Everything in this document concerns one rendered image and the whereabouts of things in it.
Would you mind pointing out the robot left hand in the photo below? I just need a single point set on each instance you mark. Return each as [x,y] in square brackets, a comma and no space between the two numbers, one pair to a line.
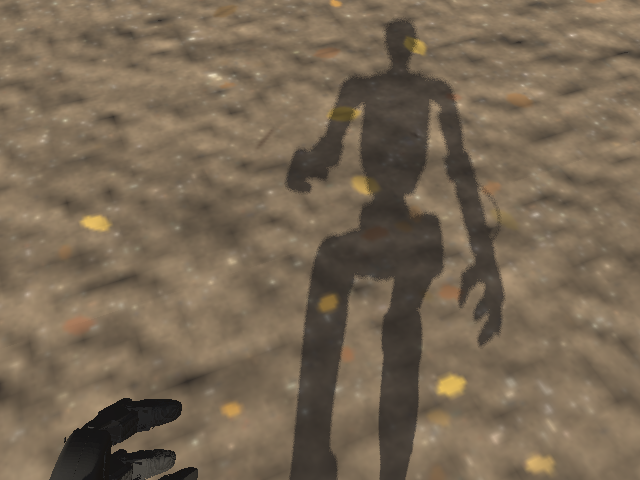
[86,454]

